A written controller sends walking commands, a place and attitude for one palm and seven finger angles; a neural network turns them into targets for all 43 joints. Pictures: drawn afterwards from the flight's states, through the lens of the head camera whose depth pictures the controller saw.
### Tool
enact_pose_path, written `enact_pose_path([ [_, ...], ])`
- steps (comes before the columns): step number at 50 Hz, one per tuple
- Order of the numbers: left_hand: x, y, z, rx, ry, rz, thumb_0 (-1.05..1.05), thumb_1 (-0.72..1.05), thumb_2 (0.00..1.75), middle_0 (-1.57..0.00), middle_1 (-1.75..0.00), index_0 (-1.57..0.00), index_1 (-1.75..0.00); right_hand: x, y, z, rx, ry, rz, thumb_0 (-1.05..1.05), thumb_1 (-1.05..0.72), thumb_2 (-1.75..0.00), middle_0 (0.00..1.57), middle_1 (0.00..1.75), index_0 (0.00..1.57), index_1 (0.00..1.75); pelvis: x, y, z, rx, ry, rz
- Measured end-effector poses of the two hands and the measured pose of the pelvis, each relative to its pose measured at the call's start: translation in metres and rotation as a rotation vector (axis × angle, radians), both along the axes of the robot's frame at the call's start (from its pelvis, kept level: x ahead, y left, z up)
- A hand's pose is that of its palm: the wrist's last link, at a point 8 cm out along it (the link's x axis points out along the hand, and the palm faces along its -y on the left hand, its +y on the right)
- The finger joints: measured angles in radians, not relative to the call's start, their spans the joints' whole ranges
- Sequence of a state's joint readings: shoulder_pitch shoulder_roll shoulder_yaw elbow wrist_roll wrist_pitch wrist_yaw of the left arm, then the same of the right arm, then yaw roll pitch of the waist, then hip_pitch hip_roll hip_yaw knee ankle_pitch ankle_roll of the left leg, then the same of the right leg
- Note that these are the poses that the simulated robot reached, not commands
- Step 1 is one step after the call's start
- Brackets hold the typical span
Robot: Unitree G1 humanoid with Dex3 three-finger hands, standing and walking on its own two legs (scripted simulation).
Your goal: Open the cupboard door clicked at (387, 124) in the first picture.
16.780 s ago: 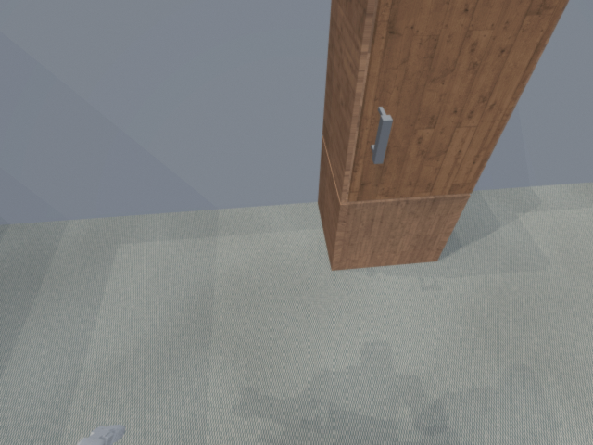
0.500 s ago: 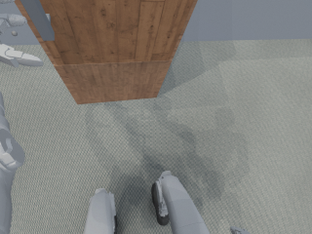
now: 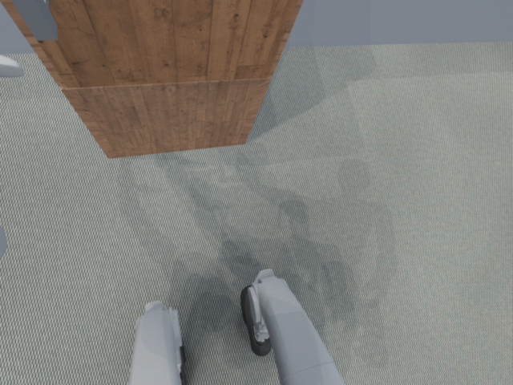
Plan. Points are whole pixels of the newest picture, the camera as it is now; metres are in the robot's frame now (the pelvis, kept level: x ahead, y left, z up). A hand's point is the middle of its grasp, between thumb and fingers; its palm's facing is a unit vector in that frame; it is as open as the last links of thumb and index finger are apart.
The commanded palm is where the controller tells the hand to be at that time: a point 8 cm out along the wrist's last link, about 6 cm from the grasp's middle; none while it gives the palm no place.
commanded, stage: slide the fingers in behind the handle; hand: left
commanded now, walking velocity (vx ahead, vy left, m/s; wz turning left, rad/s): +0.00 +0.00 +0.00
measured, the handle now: out of the picture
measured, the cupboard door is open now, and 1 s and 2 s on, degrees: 0 0 0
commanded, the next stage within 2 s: close the thumb around the handle in 1.56 s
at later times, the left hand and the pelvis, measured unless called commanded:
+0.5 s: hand (1, 18) +0.58 +0.21 +0.07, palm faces +0.00 -1.00 -0.04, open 13.9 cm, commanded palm +0.56 +0.23 +0.07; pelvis +0.02 +0.01 +0.02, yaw +1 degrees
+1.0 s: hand (43, 19) +0.58 +0.17 +0.06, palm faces +0.01 -1.00 -0.05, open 13.9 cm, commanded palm +0.56 +0.21 +0.07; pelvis +0.01 -0.01 +0.01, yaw +1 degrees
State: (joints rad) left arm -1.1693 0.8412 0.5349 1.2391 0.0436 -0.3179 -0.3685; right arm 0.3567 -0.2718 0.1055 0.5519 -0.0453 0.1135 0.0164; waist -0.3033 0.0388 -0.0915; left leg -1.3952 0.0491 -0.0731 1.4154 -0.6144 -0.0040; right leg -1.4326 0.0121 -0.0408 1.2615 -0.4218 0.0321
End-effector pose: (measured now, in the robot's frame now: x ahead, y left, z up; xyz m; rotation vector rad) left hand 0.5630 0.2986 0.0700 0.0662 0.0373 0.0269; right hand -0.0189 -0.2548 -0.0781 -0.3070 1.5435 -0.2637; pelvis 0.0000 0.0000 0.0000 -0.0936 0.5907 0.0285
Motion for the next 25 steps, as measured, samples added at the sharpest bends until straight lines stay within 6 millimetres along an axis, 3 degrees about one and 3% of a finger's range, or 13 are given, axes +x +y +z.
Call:
enact_pose_path([
  [8, -0.002, -0.001, -0.006, -0.027, 0.03, -0.027, -0.02, -0.49, 0.3, -0.3, -1.2, -0.3, -1.2, 0.004, 0.007, 0.003, 0.013, 0.018, 0.01, 0.0, -0.91, -0.9, 0.21, 0.3, 0.2, 0.3, 0.004, 0.004, 0.004, -0.005, 0.002, 0.008],
  [25, -0.004, -0.035, -0.001, -0.029, 0.021, -0.024, -0.02, -0.49, 0.3, -0.3, -1.2, -0.3, -1.2, 0.03, 0.011, 0.007, 0.047, -0.055, 0.021, 0.0, -0.91, -0.9, 0.2, 0.3, 0.2, 0.3, 0.016, 0.005, 0.016, 0.003, -0.029, 0.01],
])
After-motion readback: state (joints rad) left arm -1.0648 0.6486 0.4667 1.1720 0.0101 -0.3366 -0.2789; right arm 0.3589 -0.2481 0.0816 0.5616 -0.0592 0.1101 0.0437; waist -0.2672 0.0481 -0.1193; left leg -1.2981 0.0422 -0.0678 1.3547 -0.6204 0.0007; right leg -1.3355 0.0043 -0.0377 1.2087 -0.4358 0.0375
